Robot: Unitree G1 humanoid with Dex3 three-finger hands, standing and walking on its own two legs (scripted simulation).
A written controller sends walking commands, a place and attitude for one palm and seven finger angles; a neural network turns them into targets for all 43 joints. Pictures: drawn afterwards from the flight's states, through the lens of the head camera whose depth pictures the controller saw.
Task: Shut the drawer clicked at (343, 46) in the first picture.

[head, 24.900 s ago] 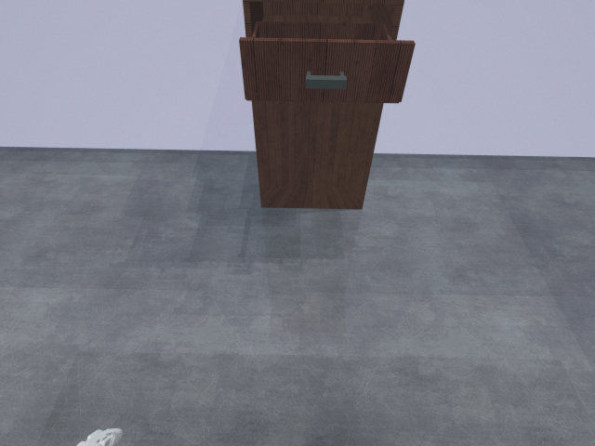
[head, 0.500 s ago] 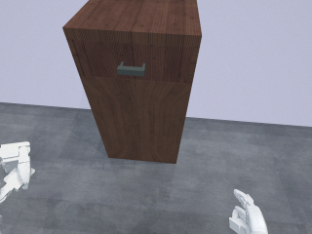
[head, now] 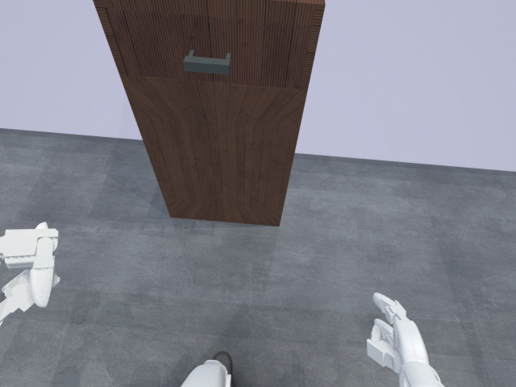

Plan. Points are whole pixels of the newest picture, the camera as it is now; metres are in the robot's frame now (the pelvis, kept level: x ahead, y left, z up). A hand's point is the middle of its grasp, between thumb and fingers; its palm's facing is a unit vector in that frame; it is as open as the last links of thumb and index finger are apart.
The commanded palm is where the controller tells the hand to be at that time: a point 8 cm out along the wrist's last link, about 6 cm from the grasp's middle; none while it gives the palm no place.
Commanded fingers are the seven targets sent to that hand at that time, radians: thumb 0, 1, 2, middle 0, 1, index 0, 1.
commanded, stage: step back with the hand held close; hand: left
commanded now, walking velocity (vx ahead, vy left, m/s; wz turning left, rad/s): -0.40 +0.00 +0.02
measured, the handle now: (209, 60) +0.77 +0.17 +0.05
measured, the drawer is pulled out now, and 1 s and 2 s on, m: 0.00 0.00 0.00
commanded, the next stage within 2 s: stop stepping back and stand still in 0.28 s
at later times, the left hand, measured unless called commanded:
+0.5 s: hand out of the picture +0.00 +0.25 +0.18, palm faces +0.33 -0.82 -0.46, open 3.2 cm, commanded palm -0.04 +0.30 +0.18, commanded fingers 0.00 0.90 0.90 -1.40 -1.60 -1.40 -1.60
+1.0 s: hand out of the picture -0.08 +0.27 +0.18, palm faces +0.42 -0.75 -0.51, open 3.2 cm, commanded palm -0.13 +0.29 +0.18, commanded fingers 0.00 0.90 0.90 -1.40 -1.60 -1.40 -1.60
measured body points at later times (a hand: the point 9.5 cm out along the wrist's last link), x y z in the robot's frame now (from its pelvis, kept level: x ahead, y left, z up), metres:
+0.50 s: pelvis -0.17 +0.02 -0.01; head -0.15 +0.05 +0.44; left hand -0.02 +0.30 +0.20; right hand +0.03 -0.19 -0.08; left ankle -0.02 +0.09 -0.71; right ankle -0.25 -0.10 -0.73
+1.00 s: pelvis -0.26 +0.01 +0.00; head -0.27 +0.01 +0.45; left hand -0.11 +0.31 +0.21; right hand -0.10 -0.23 -0.09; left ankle -0.20 +0.13 -0.67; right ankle -0.25 -0.07 -0.73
